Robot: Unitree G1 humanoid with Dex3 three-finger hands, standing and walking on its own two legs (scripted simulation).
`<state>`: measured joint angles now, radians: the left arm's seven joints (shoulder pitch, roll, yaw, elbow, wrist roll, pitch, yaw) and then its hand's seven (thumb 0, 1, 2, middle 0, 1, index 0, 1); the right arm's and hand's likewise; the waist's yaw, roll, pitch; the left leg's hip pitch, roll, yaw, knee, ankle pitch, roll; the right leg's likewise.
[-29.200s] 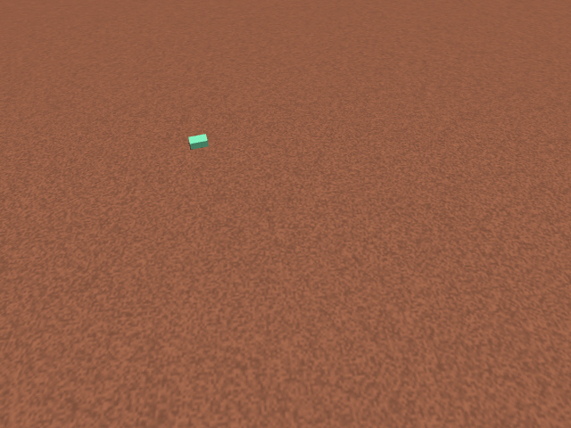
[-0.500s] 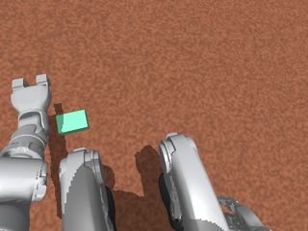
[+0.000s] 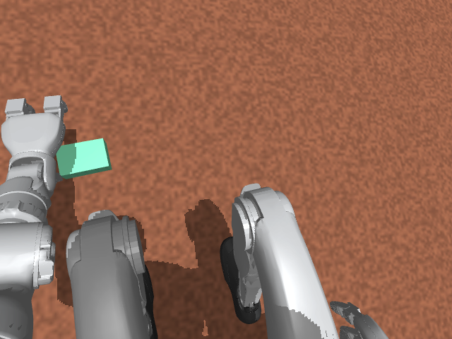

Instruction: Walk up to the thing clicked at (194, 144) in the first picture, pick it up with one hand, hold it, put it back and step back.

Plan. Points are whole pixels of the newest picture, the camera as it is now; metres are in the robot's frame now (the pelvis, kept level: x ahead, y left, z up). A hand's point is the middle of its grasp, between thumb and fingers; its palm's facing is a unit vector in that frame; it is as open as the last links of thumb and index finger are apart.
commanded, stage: home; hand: left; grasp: from above
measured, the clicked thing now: (84, 158) +0.47 +0.23 -0.30
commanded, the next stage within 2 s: none
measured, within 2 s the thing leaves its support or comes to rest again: neither
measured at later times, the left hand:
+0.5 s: hand (8, 188) +0.36 +0.24 +0.00, palm faces -0.34 -0.44 -0.83, open 9.6 cm
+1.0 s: hand out of the picture +0.25 +0.22 +0.23, palm faces +0.02 -0.92 -0.38, open 7.4 cm
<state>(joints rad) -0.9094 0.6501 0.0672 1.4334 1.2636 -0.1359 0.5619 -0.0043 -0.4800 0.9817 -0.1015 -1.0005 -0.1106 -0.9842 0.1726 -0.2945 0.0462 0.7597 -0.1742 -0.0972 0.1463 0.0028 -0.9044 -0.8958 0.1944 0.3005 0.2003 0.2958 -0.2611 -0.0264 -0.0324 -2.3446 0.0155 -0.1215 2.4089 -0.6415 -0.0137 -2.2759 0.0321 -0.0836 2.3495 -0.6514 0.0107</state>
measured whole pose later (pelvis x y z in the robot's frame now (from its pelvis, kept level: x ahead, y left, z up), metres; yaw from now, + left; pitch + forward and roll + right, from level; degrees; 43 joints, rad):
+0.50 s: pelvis +0.01 +0.00 +0.12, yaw +3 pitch +33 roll -5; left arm -0.40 0.39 -0.03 0.67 0.75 0.06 0.17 0.00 0.44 0.88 -0.21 -0.43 -0.20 -0.43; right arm 0.15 -0.29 -0.06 0.65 -0.01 0.04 0.08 0.01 -0.91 -0.90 0.20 0.30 0.20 0.30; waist -0.07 0.06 -0.20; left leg -1.96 0.02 -0.08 2.04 -0.66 0.00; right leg -1.91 0.02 -0.05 2.00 -0.67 0.01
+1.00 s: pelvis +0.05 +0.01 +0.32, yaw +7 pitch +20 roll -3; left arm 0.20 0.27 -0.03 0.16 0.10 0.31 0.12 0.00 0.89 0.90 -0.21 -0.30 -0.21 -0.30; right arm 0.17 -0.20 0.04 0.55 0.04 -0.11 -0.09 0.01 -0.91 -0.90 0.20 0.30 0.20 0.30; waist -0.07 0.04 -0.19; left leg -1.17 0.02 -0.06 1.38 -0.56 0.00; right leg -1.11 0.01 -0.05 1.33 -0.56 0.01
